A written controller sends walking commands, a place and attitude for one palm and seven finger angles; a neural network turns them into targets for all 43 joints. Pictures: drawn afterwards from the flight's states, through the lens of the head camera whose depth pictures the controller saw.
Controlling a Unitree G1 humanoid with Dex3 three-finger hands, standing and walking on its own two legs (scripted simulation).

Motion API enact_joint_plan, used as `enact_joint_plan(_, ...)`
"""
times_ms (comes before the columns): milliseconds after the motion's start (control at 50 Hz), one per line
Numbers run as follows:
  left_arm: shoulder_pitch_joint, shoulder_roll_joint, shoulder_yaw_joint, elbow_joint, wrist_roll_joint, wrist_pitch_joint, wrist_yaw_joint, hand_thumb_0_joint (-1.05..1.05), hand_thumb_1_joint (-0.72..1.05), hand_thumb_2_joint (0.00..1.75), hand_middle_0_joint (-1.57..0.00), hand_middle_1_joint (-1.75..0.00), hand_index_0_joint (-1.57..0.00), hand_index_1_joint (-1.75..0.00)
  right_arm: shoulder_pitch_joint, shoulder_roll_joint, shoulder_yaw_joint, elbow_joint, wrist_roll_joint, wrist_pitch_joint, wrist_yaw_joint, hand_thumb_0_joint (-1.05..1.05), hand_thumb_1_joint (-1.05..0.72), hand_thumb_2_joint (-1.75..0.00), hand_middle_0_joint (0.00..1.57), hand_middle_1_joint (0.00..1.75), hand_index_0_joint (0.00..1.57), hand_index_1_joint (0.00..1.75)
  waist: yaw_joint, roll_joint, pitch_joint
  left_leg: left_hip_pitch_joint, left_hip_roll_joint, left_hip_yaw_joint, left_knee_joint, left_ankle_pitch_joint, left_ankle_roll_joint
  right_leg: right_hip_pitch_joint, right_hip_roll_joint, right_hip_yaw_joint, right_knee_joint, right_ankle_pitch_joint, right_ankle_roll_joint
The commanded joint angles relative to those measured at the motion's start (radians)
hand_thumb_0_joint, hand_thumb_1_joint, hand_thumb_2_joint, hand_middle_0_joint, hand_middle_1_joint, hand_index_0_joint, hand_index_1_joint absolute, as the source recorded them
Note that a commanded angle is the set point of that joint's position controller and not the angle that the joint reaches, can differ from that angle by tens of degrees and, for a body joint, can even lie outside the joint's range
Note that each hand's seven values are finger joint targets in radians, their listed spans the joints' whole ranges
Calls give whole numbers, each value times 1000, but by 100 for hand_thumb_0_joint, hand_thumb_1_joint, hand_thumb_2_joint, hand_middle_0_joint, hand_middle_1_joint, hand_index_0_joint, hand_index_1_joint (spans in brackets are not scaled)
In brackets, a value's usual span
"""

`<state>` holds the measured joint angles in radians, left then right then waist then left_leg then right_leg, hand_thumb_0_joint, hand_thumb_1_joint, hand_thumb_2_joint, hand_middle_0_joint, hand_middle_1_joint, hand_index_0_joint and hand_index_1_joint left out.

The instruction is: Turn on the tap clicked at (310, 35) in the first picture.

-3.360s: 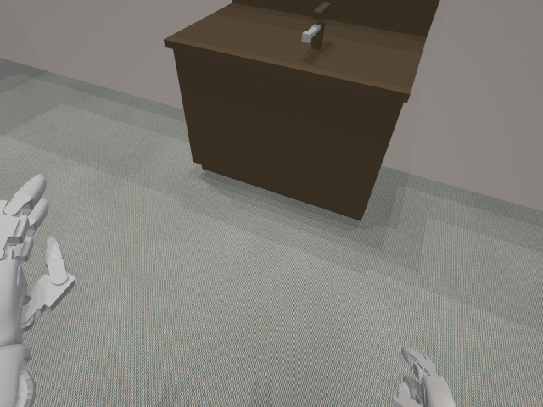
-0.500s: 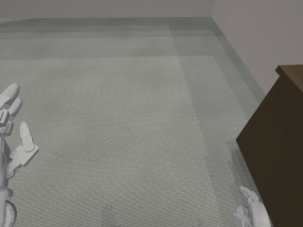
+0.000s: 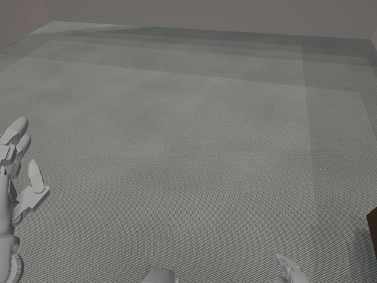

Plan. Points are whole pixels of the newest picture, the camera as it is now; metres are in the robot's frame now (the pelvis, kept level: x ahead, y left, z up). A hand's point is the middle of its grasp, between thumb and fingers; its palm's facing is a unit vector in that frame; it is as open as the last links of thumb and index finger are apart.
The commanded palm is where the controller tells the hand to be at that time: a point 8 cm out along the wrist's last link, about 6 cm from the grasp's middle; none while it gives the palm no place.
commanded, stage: walk to a spot facing it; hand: left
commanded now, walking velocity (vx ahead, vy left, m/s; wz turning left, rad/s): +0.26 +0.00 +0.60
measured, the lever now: out of the picture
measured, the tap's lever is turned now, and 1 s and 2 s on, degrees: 0 0 0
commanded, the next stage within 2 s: turn to face it in 0.90 s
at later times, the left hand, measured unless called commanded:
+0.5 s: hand out of the picture +0.17 +0.31 +0.19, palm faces +0.61 -0.70 -0.38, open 7.4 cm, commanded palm +0.10 +0.34 +0.18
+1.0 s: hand out of the picture +0.19 +0.35 +0.19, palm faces +0.74 -0.56 -0.37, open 7.4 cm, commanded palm +0.13 +0.37 +0.18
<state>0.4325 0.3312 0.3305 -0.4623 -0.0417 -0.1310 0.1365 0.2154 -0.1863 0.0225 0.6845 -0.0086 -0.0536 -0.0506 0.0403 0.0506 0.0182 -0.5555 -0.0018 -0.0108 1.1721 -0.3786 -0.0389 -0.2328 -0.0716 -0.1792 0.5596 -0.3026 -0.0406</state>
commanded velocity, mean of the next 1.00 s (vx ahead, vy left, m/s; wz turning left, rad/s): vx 0.27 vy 0.00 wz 0.36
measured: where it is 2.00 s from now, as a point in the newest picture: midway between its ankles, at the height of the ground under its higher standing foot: outside the picture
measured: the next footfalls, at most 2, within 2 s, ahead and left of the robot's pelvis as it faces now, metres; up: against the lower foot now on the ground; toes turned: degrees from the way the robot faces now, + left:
left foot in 0.32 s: +0.05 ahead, +0.18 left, +0.00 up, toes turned +19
right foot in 0.62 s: +0.17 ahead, -0.07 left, +0.00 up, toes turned +9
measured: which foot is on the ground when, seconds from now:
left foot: up 0.00-0.30, down 0.32-0.62, up 0.64-0.96, down 0.98-1.00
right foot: down 0.00-0.32, up 0.34-0.60, down 0.62-0.98, up 1.00-1.00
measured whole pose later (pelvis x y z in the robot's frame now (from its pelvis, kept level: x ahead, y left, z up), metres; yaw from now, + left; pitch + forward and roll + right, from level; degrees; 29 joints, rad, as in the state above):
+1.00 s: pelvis +0.10 +0.05 -0.01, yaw +26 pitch +0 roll +1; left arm 0.47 0.39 0.39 -0.64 -0.04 -0.21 0.19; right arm 0.22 -0.29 -0.08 0.55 0.01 -0.07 -0.09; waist 0.00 -0.05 0.06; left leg -0.33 0.06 0.15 0.57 -0.19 0.02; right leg -0.27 -0.17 -0.22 0.74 -0.42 0.04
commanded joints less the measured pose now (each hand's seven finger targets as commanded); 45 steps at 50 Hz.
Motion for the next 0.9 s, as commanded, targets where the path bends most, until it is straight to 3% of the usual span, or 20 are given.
enact_joint_plan(0, -78, 212, 104, -171, 16, -80, 24, 0, 90, 90, -20, -30, -20, -30, -152, -117, -57, -186, -3, -41, -30, 0, -90, -90, 20, 30, 20, 30, -31, -181, 13, -148, 73, 29, 123, 50, -22, 71, -287, 160, -326, 126, -37)
enact_joint_plan(100, -41, 229, 147, -248, 1, -95, 47, 0, 90, 90, -20, -30, -20, -30, -116, -113, -72, -230, -9, -39, -31, 0, -90, -90, 20, 30, 20, 30, -9, -198, -57, -37, 89, 134, -227, 55, -3, 140, -302, 75, -301, 179, -56)
enact_joint_plan(200, -48, 202, 142, -319, -5, -82, 75, 0, 90, 90, -20, -30, -20, -30, -92, -106, -77, -272, -8, -45, -32, 0, -90, -90, 20, 30, 20, 30, 12, -262, -79, 87, 74, 195, -476, -34, 23, 149, -336, 86, -226, 120, -79)
enact_joint_plan(240, -75, 186, 122, -325, -8, -78, 80, 0, 90, 90, -20, -30, -20, -30, -64, -107, -78, -272, -6, -46, -36, 0, -90, -90, 20, 30, 20, 30, -21, -210, -113, 219, 29, 232, -613, 13, 29, 121, -307, 33, -81, 102, -47)
enact_joint_plan(260, -97, 187, 116, -334, -10, -82, 81, 0, 90, 90, -20, -30, -20, -30, -43, -118, -85, -271, -1, -48, -42, 0, -90, -90, 20, 30, 20, 30, -51, -104, -141, 367, 6, 239, -690, 54, 47, 34, -261, -9, 107, 153, -11)
enact_joint_plan(280, -117, 178, 105, -360, -9, -100, 78, 0, 90, 90, -20, -30, -20, -30, -26, -141, -91, -276, 7, -49, -43, 0, -90, -90, 20, 30, 20, 30, -84, 119, -178, 541, 100, 39, -763, 96, 112, -141, -173, -56, 402, 124, 45)
enact_joint_plan(300, -113, 172, 98, -376, -7, -129, 72, 0, 90, 90, -20, -30, -20, -30, -53, -159, -91, -284, 8, -61, -30, 0, -90, -90, 20, 30, 20, 30, -68, 402, -154, 662, 383, -416, -834, 494, 260, -429, -9, -27, 678, -325, 109)
enact_joint_plan(320, -141, 226, 130, -324, 23, -158, 63, 0, 90, 90, -20, -30, -20, -30, -45, -137, -86, -260, 14, -75, -15, 0, -90, -90, 20, 30, 20, 30, -67, 268, -125, 636, 449, -558, -845, 524, 321, -513, -29, 98, 783, -337, 78)
enact_joint_plan(360, -64, 234, 163, -292, 26, -147, 37, 0, 90, 90, -20, -30, -20, -30, -79, -145, -101, -244, 32, -61, -3, 0, -90, -90, 20, 30, 20, 30, -51, 189, -107, 484, 399, -423, -826, 257, 336, -530, -87, 184, 782, -241, 94)
enact_joint_plan(420, -56, 217, 154, -424, 19, -166, 31, 0, 90, 90, -20, -30, -20, -30, -98, -119, -82, -229, 31, -86, 4, 0, -90, -90, 20, 30, 20, 30, -31, 229, -69, 291, 270, -165, -882, 87, 242, -347, -73, 100, 564, -94, 101)
enact_joint_plan(500, -2, 186, 145, -324, 4, -160, 30, 0, 90, 90, -20, -30, -20, -30, -81, -113, -65, -203, 14, -110, -3, 0, -90, -90, 20, 30, 20, 30, -26, 212, -82, 212, 251, -102, -889, 4, 208, -85, 0, 22, 208, -91, 106)
enact_joint_plan(560, -50, 172, 127, -189, 15, -121, 30, 0, 90, 90, -20, -30, -20, -30, -85, -109, -56, -185, 14, -90, -21, 0, -90, -90, 20, 30, 20, 30, -20, 92, -87, 142, 205, -56, -727, -164, 152, 104, 44, -16, -30, -63, 105)
enact_joint_plan(580, -82, 174, 116, -157, 23, -107, 30, 0, 90, 90, -20, -30, -20, -30, -79, -99, -55, -180, 16, -81, -24, 0, -90, -90, 20, 30, 20, 30, -19, -41, -82, 69, 145, -3, -537, -212, 120, 156, -23, 90, -135, -135, 70)
enact_joint_plan(600, -120, 211, 128, -136, 32, -94, 34, 0, 90, 90, -20, -30, -20, -30, -80, -76, -52, -186, 15, -71, -23, 0, -90, -90, 20, 30, 20, 30, -18, -343, -74, -139, 27, 91, -214, -253, 68, 227, -259, 472, -292, -314, -40)
enact_joint_plan(620, -140, 232, 137, -125, 15, -81, 37, 0, 90, 90, -20, -30, -20, -30, -139, -106, -56, -206, 11, -81, -21, 0, -90, -90, 20, 30, 20, 30, 7, -394, -41, -217, 4, 22, 23, -215, 45, 175, -424, 742, -400, -357, -124)
enact_joint_plan(640, -181, 239, 138, -144, 18, -96, 36, 0, 90, 90, -20, -30, -20, -30, -135, -112, -58, -191, -1, -87, -17, 0, -90, -90, 20, 30, 20, 30, -16, -337, -13, -210, 46, -31, 109, -111, 36, 120, -421, 732, -413, -377, -137)
enact_joint_plan(700, -131, 210, 112, -170, 22, -126, 22, 0, 90, 90, -20, -30, -20, -30, -139, -107, -43, -162, 6, -56, -16, 0, -90, -90, 20, 30, 20, 30, -27, -210, 10, -124, 96, 12, 96, 13, 7, 34, -321, 310, -342, -96, -80)
enact_joint_plan(740, -134, 216, 115, -231, 20, -130, 29, 0, 90, 90, -20, -30, -20, -30, -149, -113, -51, -179, 8, -55, -22, 0, -90, -90, 20, 30, 20, 30, -33, -210, -20, -42, 106, 48, -63, 28, 11, 35, -307, 186, -322, 12, -67)
enact_joint_plan(840, -14, 223, 162, -331, 8, -127, 66, 0, 90, 90, -20, -30, -20, -30, -118, -93, -68, -240, 2, -57, -20, 0, -90, -90, 20, 30, 20, 30, 4, -208, -80, 110, 72, 168, -445, 7, 32, 108, -305, 120, -240, 131, -86)
enact_joint_plan(880, -24, 215, 168, -342, 5, -122, 79, 0, 90, 90, -20, -30, -20, -30, -89, -96, -74, -250, 2, -56, -22, 0, -90, -90, 20, 30, 20, 30, -10, -191, -97, 174, 43, 207, -549, 41, 27, 122, -292, 105, -177, 158, -74)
